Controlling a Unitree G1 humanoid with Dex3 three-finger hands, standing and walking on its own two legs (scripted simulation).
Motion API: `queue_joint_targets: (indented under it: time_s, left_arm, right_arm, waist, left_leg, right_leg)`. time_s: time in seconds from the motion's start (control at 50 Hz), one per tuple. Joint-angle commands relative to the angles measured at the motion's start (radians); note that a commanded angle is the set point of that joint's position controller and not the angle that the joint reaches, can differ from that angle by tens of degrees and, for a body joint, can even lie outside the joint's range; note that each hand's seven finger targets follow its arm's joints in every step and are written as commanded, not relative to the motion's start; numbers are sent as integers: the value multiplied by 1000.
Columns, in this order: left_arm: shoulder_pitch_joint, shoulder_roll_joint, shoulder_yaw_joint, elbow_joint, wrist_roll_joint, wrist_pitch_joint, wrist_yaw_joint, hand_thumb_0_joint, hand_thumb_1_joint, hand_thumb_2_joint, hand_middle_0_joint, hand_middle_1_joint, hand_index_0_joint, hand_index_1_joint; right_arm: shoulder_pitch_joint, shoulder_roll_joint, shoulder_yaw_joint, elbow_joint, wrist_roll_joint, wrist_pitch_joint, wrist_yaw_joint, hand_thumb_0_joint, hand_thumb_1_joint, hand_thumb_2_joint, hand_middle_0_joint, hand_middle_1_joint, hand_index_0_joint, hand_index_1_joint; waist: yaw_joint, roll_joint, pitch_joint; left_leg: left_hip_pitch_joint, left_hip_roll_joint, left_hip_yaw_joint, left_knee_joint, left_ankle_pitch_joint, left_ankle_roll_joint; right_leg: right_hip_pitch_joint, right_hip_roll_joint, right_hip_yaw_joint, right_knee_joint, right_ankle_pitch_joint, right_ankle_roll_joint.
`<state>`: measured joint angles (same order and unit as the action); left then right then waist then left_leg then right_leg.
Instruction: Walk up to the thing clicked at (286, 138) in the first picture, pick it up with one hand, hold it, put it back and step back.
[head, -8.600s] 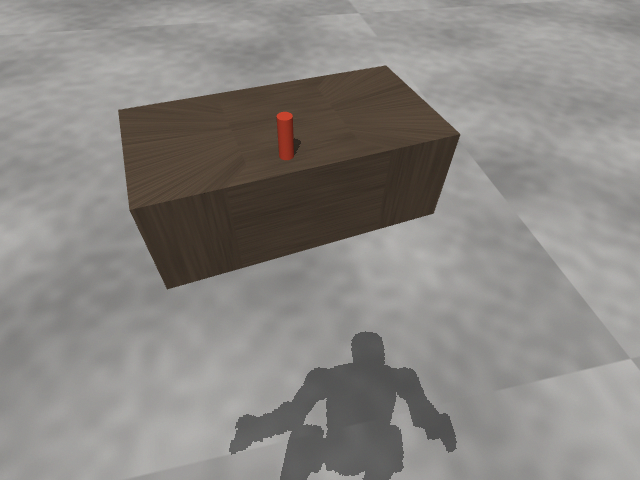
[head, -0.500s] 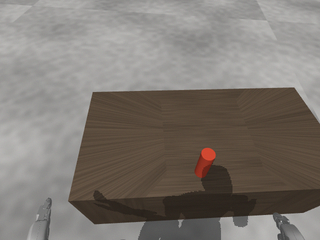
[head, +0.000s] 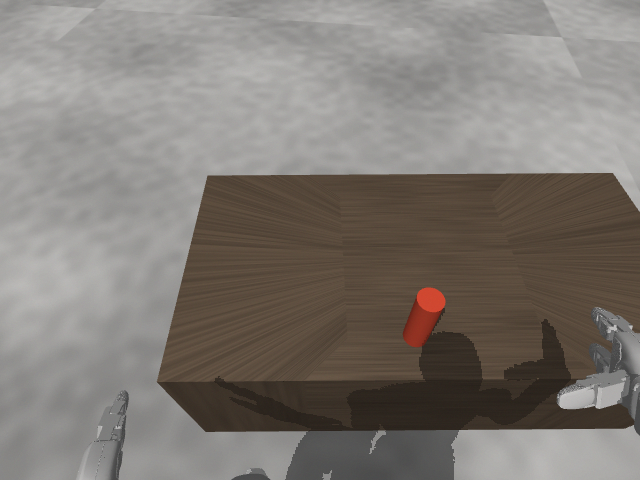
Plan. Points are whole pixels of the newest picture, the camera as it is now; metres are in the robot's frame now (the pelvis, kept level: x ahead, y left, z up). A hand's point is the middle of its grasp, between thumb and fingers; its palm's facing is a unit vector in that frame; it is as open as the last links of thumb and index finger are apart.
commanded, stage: go down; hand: right
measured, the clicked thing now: (422, 319) +0.46 -0.18 -0.24
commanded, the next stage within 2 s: approach in 1.16 s
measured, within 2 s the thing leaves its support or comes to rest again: neither
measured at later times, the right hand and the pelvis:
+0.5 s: hand (596, 306) +0.35 -0.34 +0.01, palm faces +0.17 +0.98 -0.11, open 17.5 cm; pelvis +0.00 +0.00 +0.00, yaw +0 degrees
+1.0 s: hand (603, 278) +0.39 -0.36 +0.03, palm faces +0.17 +0.98 -0.08, open 17.6 cm; pelvis +0.00 +0.00 -0.01, yaw +1 degrees
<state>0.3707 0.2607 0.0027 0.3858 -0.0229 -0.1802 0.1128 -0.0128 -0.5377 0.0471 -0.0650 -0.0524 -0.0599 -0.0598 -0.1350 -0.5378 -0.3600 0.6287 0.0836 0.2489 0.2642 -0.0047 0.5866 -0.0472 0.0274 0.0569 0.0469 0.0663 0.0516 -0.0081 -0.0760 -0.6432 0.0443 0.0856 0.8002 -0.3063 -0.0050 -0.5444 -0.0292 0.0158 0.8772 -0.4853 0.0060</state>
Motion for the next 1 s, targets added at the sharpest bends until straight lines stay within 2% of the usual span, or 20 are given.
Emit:
queue_joint_targets:
  time_s: [0.0,0.08,0.12,0.14,0.16,0.22,0.3,0.34,0.48,0.52,0.56,0.6,0.64,0.68,0.72,0.76,0.82,0.92,0.94,0.98]
  left_arm:
    - [-92,176,85,-142,-3,-75,11,0,-555,57,-54,-54,-50,-58]
    - [-97,143,41,-130,-1,-67,18,0,-553,56,-54,-53,-51,-57]
    - [-117,132,15,-174,-2,-66,23,0,-560,62,-55,-53,-48,-61]
    - [-52,151,41,-126,2,-59,26,0,-558,61,-56,-53,-49,-60]
    - [-23,144,29,-83,6,-50,25,0,-562,64,-56,-53,-47,-62]
    - [-20,183,72,-70,14,-46,23,0,-565,63,-58,-55,-49,-65]
    - [-50,164,53,-92,12,-46,5,0,-560,60,-59,-58,-52,-64]
    - [-65,179,71,-102,11,-46,4,0,-557,58,-57,-57,-53,-62]
    - [-84,183,59,-99,10,-36,-10,0,-552,54,-55,-56,-53,-59]
    - [-111,209,75,-162,8,-36,-8,0,-549,51,-55,-56,-54,-57]
    - [-47,176,56,-98,9,-25,-12,0,-546,50,-53,-56,-54,-55]
    - [-76,172,44,-131,4,-23,-17,0,-543,48,-53,-56,-56,-54]
    - [-108,186,53,-169,4,-26,-12,0,-545,49,-55,-57,-57,-55]
    - [-65,151,25,-122,5,-20,-18,0,-546,50,-54,-56,-56,-55]
    - [-47,186,59,-136,4,-18,-17,0,-552,55,-55,-56,-52,-58]
    - [-95,213,71,-185,7,-21,-14,0,-550,53,-56,-58,-56,-59]
    - [-52,176,50,-134,2,-15,-20,0,-551,55,-54,-57,-53,-58]
    - [-41,191,56,-138,6,-12,-20,0,-551,54,-55,-57,-54,-58]
    - [-46,211,78,-122,6,-10,-22,0,-551,54,-54,-55,-53,-56]
    - [-62,214,77,-149,5,-12,-24,0,-550,54,-54,-56,-53,-57]
  right_arm:
    - [-290,-357,-130,-98,11,-146,34,0,611,-46,27,61,40,61]
    - [-353,-402,-164,-14,18,-228,62,0,599,-44,31,58,42,58]
    - [-372,-400,-155,8,19,-257,77,0,566,-46,36,56,44,56]
    - [-364,-406,-160,65,18,-265,85,0,557,-51,35,56,44,57]
    - [-361,-415,-166,108,20,-274,94,0,567,-50,35,57,44,57]
    - [-429,-448,-170,141,15,-311,112,0,559,-48,38,55,47,55]
    - [-503,-464,-169,176,19,-358,137,0,558,-41,44,53,52,53]
    - [-555,-494,-181,171,23,-383,145,0,571,-40,43,53,52,53]
    - [-562,-517,-196,310,28,-419,176,0,540,-38,52,51,56,51]
    - [-642,-590,-228,250,25,-439,173,0,553,-38,51,51,57,51]
    - [-627,-587,-227,304,23,-444,181,0,570,-35,49,51,55,51]
    - [-616,-595,-228,310,26,-450,181,0,546,-33,54,49,57,49]
    - [-667,-629,-238,275,24,-460,179,0,555,-40,48,51,54,51]
    - [-657,-607,-231,314,31,-461,189,0,555,-42,47,52,53,52]
    - [-626,-597,-223,355,27,-453,194,0,551,-40,50,51,55,51]
    - [-690,-643,-243,298,31,-469,196,0,570,-45,44,53,52,53]
    - [-687,-626,-239,323,35,-468,209,0,579,-41,45,52,53,52]
    - [-708,-654,-252,329,40,-478,221,0,594,-49,40,56,51,56]
    - [-682,-652,-259,365,44,-479,226,0,611,-52,35,58,47,58]
    - [-703,-662,-264,337,44,-485,227,0,602,-47,38,56,49,56]
  waist:
    - [-29,-65,-225]
    - [-25,-83,-277]
    - [-23,-92,-300]
    - [-8,-116,-300]
    - [-7,-127,-273]
    - [15,-139,-273]
    - [25,-133,-259]
    - [30,-130,-295]
    - [28,-118,-318]
    - [32,-133,-391]
    - [28,-155,-347]
    - [23,-130,-321]
    - [27,-136,-374]
    - [22,-177,-342]
    - [44,-163,-361]
    - [41,-163,-411]
    - [46,-185,-366]
    - [51,-181,-400]
    - [51,-183,-388]
    - [59,-170,-400]
  left_leg:
    - [225,-17,-28,-96,110,22]
    - [268,-14,-42,-96,176,26]
    - [277,-21,-38,-101,185,29]
    - [263,-23,-39,-96,201,33]
    - [242,-26,-37,-98,206,33]
    - [210,-26,-40,-92,238,36]
    - [179,-33,-33,-95,201,35]
    - [180,-34,-35,-89,212,33]
    - [180,-29,-43,-70,233,37]
    - [210,-29,-45,-75,229,36]
    - [182,-32,-41,-71,213,36]
    - [204,-28,-47,-80,194,34]
    - [204,-30,-51,-79,175,33]
    - [169,-36,-41,-69,178,37]
    - [156,-36,-45,-62,215,37]
    - [177,-36,-45,-56,229,36]
    - [139,-35,-48,-54,215,39]
    - [121,-41,-38,-40,230,38]
    - [116,-39,-38,-31,236,40]
    - [125,-37,-43,-32,240,38]
  right_leg:
    - [-17,21,26,-177,236,-14]
    - [4,23,16,-170,303,-13]
    - [30,19,17,-181,334,-10]
    - [48,16,19,-179,378,-4]
    - [42,16,20,-174,405,-2]
    - [54,15,17,-163,445,-1]
    - [43,8,27,-162,427,0]
    - [58,8,27,-155,429,-1]
    - [-5,19,27,-128,419,-4]
    - [22,18,28,-126,401,-5]
    - [2,19,26,-126,394,-2]
    - [-49,27,21,-131,325,-11]
    - [-32,22,20,-133,299,-12]
    - [-30,20,26,-130,336,-1]
    - [-11,19,28,-114,391,-1]
    - [0,17,29,-106,407,0]
    - [-19,20,27,-100,394,-3]
    - [11,12,37,-81,462,4]
    - [-8,13,40,-77,479,7]
    - [-23,18,36,-74,441,-1]
